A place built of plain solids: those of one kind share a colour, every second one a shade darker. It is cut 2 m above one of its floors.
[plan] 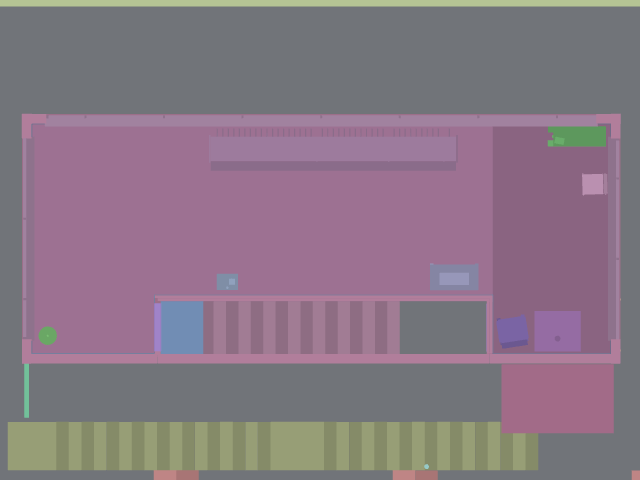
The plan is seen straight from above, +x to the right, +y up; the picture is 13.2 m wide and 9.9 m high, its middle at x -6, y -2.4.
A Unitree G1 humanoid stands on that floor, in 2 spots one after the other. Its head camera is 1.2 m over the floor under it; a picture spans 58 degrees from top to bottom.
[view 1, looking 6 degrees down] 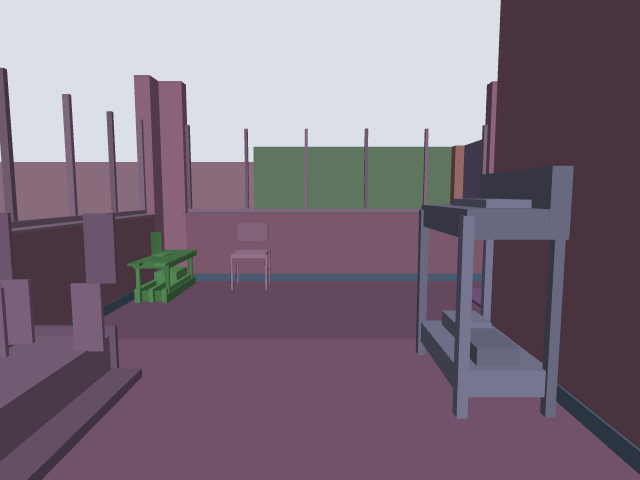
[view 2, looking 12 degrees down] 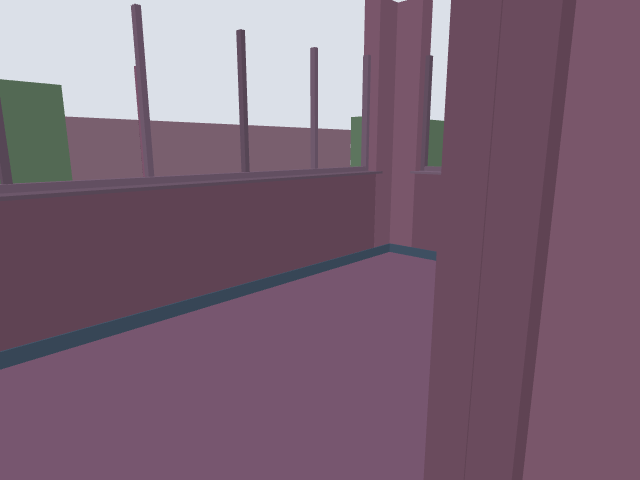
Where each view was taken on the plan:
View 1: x -5.95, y -2.15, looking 0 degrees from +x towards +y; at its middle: wall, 5.98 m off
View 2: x -9.15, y -4.21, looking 133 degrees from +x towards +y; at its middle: wall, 4.20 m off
